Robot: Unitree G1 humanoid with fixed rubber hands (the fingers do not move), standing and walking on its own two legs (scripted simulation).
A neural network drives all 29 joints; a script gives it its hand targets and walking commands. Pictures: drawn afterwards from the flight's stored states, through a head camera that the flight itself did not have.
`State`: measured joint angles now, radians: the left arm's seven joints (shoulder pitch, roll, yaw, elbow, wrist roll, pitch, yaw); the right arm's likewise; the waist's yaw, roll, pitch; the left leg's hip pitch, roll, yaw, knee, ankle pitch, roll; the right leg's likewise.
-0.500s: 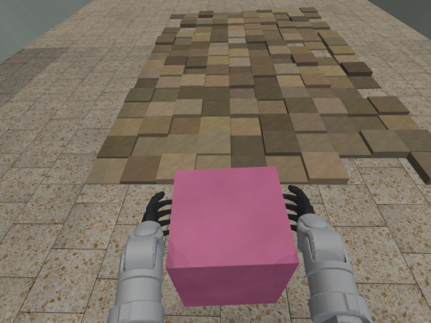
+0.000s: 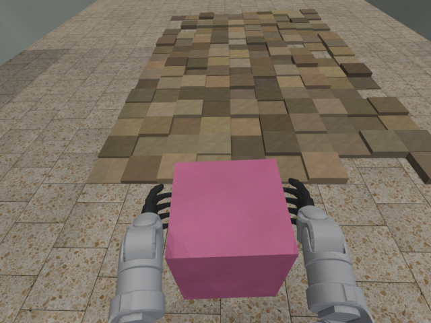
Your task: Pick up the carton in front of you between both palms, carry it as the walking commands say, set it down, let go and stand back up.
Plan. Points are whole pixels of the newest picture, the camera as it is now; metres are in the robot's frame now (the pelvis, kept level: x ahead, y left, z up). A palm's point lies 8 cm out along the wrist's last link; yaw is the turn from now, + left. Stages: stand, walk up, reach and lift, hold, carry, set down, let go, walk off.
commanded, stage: hold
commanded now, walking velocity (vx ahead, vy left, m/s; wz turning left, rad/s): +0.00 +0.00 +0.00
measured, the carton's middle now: (227, 232) +0.30 +0.00 -0.03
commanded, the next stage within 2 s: carry in 0.62 s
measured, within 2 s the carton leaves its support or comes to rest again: neither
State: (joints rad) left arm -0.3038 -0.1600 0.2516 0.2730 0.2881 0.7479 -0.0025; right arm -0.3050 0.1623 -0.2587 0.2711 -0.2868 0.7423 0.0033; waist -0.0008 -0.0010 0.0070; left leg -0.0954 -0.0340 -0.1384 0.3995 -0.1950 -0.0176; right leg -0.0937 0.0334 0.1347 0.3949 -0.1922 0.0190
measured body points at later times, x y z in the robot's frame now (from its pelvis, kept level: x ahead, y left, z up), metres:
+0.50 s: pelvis +0.02 +0.00 +0.00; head -0.03 +0.00 +0.45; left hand +0.31 +0.15 +0.04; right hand +0.31 -0.15 +0.04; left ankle +0.02 +0.13 -0.74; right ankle +0.02 -0.13 -0.74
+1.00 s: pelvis +0.07 +0.01 -0.01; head +0.02 +0.01 +0.43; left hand +0.34 +0.17 +0.08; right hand +0.35 -0.14 +0.08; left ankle +0.02 +0.14 -0.74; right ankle +0.02 -0.14 -0.74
